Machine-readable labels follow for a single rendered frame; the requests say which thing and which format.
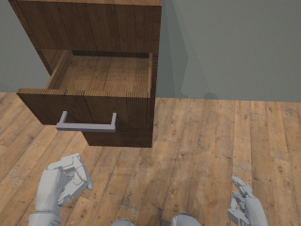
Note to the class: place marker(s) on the right robot thigh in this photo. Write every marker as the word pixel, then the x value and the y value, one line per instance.
pixel 184 220

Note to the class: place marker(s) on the right robot hand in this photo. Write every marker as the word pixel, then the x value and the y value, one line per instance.
pixel 252 213

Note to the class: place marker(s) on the robot left forearm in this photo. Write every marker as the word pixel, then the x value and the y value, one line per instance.
pixel 44 218

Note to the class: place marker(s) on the right robot shin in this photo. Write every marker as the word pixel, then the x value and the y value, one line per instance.
pixel 183 213

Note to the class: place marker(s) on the handle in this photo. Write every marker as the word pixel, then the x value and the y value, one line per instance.
pixel 86 127

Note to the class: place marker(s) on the drawer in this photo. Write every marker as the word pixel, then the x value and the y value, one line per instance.
pixel 91 86

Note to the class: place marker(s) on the left robot hand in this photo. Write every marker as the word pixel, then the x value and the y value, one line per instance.
pixel 74 180

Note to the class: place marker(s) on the cabinet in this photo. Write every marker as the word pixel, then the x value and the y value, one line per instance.
pixel 128 26

